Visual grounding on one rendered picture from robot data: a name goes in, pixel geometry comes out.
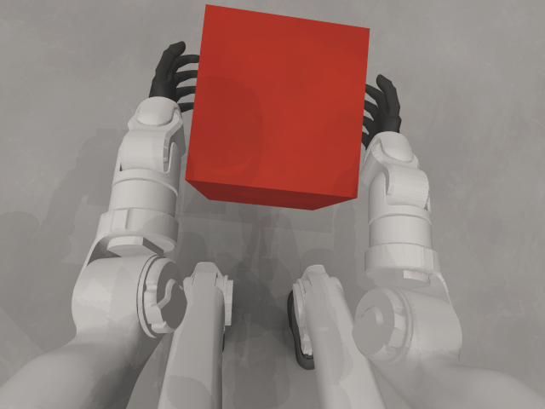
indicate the robot right hand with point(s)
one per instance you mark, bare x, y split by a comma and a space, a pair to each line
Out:
385, 113

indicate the right robot upper arm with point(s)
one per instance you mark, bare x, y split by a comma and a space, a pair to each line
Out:
414, 341

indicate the robot left hand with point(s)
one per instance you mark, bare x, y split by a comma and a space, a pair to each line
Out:
167, 78

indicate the robot right forearm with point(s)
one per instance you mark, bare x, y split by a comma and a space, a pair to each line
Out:
401, 245

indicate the left robot shin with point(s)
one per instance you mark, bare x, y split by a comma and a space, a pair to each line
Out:
202, 267

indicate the robot left forearm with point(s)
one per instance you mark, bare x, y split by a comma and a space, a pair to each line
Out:
141, 217

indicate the left robot upper arm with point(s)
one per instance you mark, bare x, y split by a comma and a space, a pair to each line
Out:
122, 308

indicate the carton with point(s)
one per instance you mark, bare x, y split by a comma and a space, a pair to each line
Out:
278, 110

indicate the robot right foot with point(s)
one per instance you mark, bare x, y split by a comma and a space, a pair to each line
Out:
304, 360

